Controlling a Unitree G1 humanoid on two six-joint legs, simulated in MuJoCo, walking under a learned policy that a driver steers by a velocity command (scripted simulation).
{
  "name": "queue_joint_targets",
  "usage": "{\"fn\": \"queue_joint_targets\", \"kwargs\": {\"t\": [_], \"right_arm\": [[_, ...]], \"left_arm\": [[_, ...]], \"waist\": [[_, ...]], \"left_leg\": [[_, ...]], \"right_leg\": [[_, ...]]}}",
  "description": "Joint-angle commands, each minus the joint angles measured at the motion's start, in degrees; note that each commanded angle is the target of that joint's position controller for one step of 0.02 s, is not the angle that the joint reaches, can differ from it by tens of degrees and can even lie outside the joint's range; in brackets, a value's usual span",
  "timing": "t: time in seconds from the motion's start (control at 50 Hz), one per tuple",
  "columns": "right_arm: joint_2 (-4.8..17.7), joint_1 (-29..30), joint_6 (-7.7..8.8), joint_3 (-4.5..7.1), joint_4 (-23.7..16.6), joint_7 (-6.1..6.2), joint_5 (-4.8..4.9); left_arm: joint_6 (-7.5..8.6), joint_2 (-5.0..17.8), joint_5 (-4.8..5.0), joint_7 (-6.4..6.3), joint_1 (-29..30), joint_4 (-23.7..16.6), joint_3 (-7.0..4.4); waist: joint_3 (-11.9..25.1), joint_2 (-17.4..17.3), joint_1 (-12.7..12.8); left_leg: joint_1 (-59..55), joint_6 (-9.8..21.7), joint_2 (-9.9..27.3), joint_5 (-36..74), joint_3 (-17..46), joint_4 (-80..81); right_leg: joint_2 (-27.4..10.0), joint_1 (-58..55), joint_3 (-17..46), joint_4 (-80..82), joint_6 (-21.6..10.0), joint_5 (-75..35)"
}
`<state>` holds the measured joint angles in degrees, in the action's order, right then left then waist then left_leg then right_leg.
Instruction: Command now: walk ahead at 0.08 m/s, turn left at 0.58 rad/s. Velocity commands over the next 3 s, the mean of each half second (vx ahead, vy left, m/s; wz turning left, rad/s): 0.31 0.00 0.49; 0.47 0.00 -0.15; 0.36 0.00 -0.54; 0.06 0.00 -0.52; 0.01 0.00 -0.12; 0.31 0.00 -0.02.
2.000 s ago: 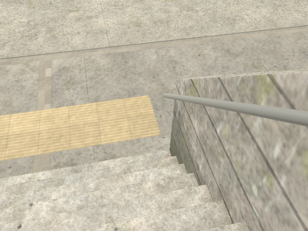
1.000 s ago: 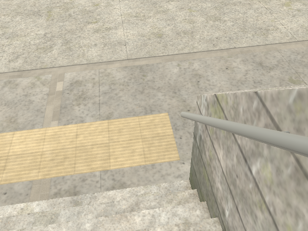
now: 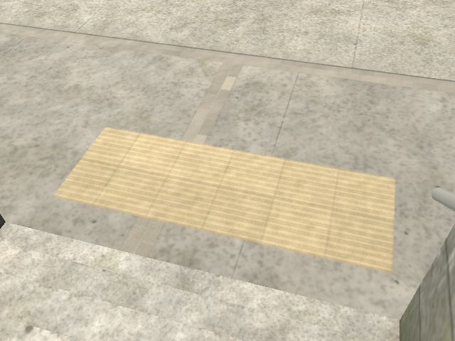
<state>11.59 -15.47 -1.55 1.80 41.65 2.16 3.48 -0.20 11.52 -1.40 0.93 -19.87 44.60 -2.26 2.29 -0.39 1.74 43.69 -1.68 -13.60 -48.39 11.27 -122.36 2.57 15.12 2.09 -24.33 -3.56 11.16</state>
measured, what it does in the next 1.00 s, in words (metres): goes down: left foot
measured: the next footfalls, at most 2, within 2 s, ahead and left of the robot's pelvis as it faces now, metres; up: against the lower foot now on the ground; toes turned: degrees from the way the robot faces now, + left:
left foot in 0.58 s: +0.22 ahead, +0.27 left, +0.00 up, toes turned +15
right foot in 1.06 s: +0.40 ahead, +0.11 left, -0.21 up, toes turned +4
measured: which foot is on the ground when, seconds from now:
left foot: up 0.00-0.56, down 0.58-1.00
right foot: down 0.00-0.60, up 0.62-1.00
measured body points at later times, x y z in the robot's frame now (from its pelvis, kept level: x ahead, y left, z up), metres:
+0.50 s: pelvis +0.08 +0.05 -0.04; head +0.09 +0.06 +0.41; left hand -0.06 +0.26 -0.18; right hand +0.34 -0.05 -0.11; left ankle +0.20 +0.28 -0.64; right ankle +0.04 -0.09 -0.74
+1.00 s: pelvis +0.29 +0.17 -0.12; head +0.30 +0.18 +0.33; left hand +0.41 +0.43 -0.24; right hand +0.32 -0.08 -0.25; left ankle +0.18 +0.26 -0.74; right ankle +0.41 +0.08 -0.83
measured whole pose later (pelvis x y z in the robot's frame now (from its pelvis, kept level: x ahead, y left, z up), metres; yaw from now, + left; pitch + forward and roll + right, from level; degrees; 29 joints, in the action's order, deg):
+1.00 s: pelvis +0.29 +0.17 -0.12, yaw +5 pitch +2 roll +2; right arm 9.9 -24.0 3.4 1.2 47.7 3.5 0.0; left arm -2.0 14.5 1.0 2.7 -11.3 41.3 -3.9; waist 0.9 3.3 -2.1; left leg 25.0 -0.1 4.1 -49.7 -8.7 -73.1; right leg 2.0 33.1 3.1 -40.0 -1.5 -25.5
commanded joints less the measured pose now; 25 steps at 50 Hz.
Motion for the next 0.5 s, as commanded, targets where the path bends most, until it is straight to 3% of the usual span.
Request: {"fn": "queue_joint_targets", "kwargs": {"t": [0.02,0.04,0.06,0.08,0.1,0.14,0.16,0.2,0.22,0.24,0.26,0.28,0.32,0.34,0.36,0.38,0.4,0.42,0.44,0.46,0.48,0.5], "right_arm": [[-0.74,6.07,-0.98,-1.20,-13.00,1.34,1.36],[0.71,8.91,-2.88,-0.99,-13.36,1.69,0.62],[-0.66,9.84,-4.04,-1.18,-14.15,1.45,0.97],[-2.18,8.58,-4.65,-1.57,-14.53,1.26,1.10],[-2.60,9.38,-4.89,-2.12,-15.42,0.93,1.33],[-4.72,9.48,-4.68,-3.08,-17.30,0.29,1.79],[-4.95,4.77,-4.53,-3.07,-15.80,-0.27,1.51],[-4.17,6.74,-3.92,-3.16,-16.44,-0.79,1.65],[-3.74,8.41,-3.46,-3.09,-17.47,-1.00,1.33],[-3.37,8.81,-3.16,-2.94,-17.29,-1.02,1.39],[-3.42,9.99,-2.74,-3.03,-17.74,-1.16,1.33],[-4.33,11.99,-2.04,-3.33,-18.69,-1.34,1.78],[-5.56,15.78,-1.08,-3.72,-20.19,-1.72,2.73],[-6.01,16.81,-0.64,-3.83,-20.34,-1.87,2.88],[-6.25,15.86,0.01,-3.81,-19.75,-1.80,2.83],[-3.66,15.86,0.16,-2.75,-19.16,-2.29,3.69],[-4.21,15.81,0.67,-2.40,-18.43,-2.64,2.72],[-7.00,16.84,0.28,-3.75,-18.80,-3.63,1.45],[-7.73,16.89,0.65,-3.90,-18.01,-4.14,0.84],[-5.04,18.10,0.53,-4.02,-18.30,-5.03,1.67],[-5.46,18.85,0.79,-3.61,-16.98,-5.50,1.79],[-4.73,17.19,0.05,-3.16,-15.97,-5.55,1.82]], "left_arm": [[-1.28,17.85,-1.83,-1.50,0.60,-2.79,-2.78],[-2.53,12.90,-1.56,-2.43,4.05,-4.09,-0.43],[-3.26,10.44,-1.07,-2.81,4.69,-4.66,1.32],[-3.57,8.61,0.22,-2.91,4.82,-5.32,2.73],[-3.80,7.46,1.34,-2.45,2.05,-5.50,3.46],[-3.39,7.00,1.41,-2.34,-2.85,-4.72,4.14],[-2.98,7.27,2.16,-2.05,-5.46,-3.43,3.82],[-2.53,7.29,1.62,-2.64,-10.07,-2.22,3.51],[-2.58,9.05,1.59,-2.63,-12.38,-1.96,2.86],[-2.05,8.17,1.76,-2.97,-14.26,-1.50,2.86],[-1.79,9.45,1.62,-3.40,-15.85,-1.10,2.14],[-1.69,10.08,1.57,-3.66,-17.28,-0.32,1.53],[-1.20,10.27,1.76,-3.68,-19.06,0.61,1.01],[-0.94,8.89,1.93,-3.95,-19.35,1.24,1.25],[-0.69,8.36,1.48,-3.85,-19.89,2.47,0.98],[-0.70,8.14,0.85,-3.18,-18.30,1.62,0.59],[-0.37,6.97,0.91,-3.09,-17.42,2.44,0.51],[-0.21,4.02,0.80,-4.33,-12.19,2.00,1.77],[0.14,5.80,1.19,-4.54,-12.48,2.47,0.93],[0.00,7.92,2.01,-4.85,-7.58,0.80,0.22],[-0.19,8.71,2.14,-4.25,-9.76,2.48,-0.56],[-0.13,12.67,2.30,-4.03,-12.11,2.84,-2.24]], "waist": [[1.88,2.81,-4.76],[-2.27,-4.29,-4.90],[-5.10,-3.22,-4.58],[-7.00,-0.50,-4.78],[-9.01,4.35,-2.61],[-8.80,4.65,-1.25],[-6.97,4.89,-1.27],[-6.12,6.27,1.36],[-6.27,6.04,2.42],[-7.05,4.79,2.64],[-6.57,5.56,3.56],[-6.85,6.76,4.05],[-8.16,5.52,5.38],[-9.14,4.11,5.62],[-9.70,5.14,5.04],[-10.22,1.90,4.21],[-8.92,1.90,3.95],[-6.81,1.68,1.76],[-5.29,3.56,3.34],[-10.24,1.66,2.19],[-8.92,3.05,4.19],[-8.67,8.47,4.62]], "left_leg": [[25.92,-2.90,9.12,13.96,1.36,-19.76],[24.35,-3.24,10.00,18.33,0.25,-20.43],[21.92,-2.92,10.30,22.23,-2.27,-21.49],[21.42,-3.23,10.33,24.06,-4.62,-21.06],[23.07,-3.98,10.29,23.91,-6.38,-23.16],[23.68,-4.17,11.40,23.11,-6.46,-23.26],[22.86,-4.41,12.51,23.93,-6.01,-19.85],[25.25,-4.59,13.12,23.45,-4.99,-17.21],[27.09,-4.71,13.53,21.76,-5.11,-17.62],[28.09,-4.36,14.96,21.02,-3.04,-11.52],[29.90,-4.29,15.37,21.22,-3.47,-9.74],[32.54,-3.91,16.12,20.43,-3.58,-8.49],[39.66,-2.94,17.85,19.16,-0.92,-7.02],[42.69,-2.26,19.04,19.81,1.23,-0.99],[42.45,-1.80,19.76,21.92,1.81,4.14],[41.78,-2.41,19.67,32.73,0.03,15.74],[36.57,-2.57,20.75,37.14,-1.32,22.02],[27.91,-3.48,23.15,46.13,-0.12,35.55],[19.75,-3.69,22.17,49.70,-4.85,39.45],[6.18,-3.01,22.42,54.24,-7.00,60.99],[-10.08,-2.88,18.65,51.32,-13.03,64.87],[-17.03,-2.27,16.28,39.46,-17.21,60.35]], "right_leg": [[-33.35,-13.18,29.33,4.17,-20.76,-37.12],[-29.40,-4.61,24.65,7.72,-17.33,-15.33],[-23.78,2.29,20.93,8.51,-13.02,2.12],[-19.17,6.42,17.38,8.89,-9.96,12.12],[-16.04,7.51,14.34,9.90,-8.95,13.38],[-14.37,5.78,12.46,8.93,-8.57,13.03],[-13.27,3.43,11.01,7.44,-8.14,14.76],[-13.36,-1.56,9.74,4.65,-8.84,14.26],[-14.61,-4.20,10.71,4.42,-9.78,13.33],[-14.72,-5.05,10.97,2.47,-9.40,14.89],[-15.89,-7.51,11.51,1.94,-9.93,14.76],[-17.24,-9.47,13.00,1.74,-10.39,15.64],[-20.37,-13.57,17.84,1.12,-11.14,19.67],[-20.85,-14.83,18.21,-0.25,-10.79,19.95],[-21.29,-14.49,19.26,-0.63,-11.17,19.80],[-20.81,-13.15,18.71,-2.02,-10.70,26.18],[-20.27,-10.31,19.39,-2.30,-11.07,25.40],[-20.23,-6.76,15.99,-4.17,-8.88,25.64],[-19.81,-3.74,14.35,-2.59,-8.98,26.27],[-17.54,6.94,10.06,-0.31,-8.20,27.80],[-16.99,14.25,6.94,3.96,-8.62,24.17],[-19.08,15.43,5.46,7.31,-9.67,20.92]]}}
Over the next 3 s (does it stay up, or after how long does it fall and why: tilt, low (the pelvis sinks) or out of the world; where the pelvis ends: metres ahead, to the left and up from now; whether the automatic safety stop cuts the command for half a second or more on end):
stays up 0.51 0.16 -0.30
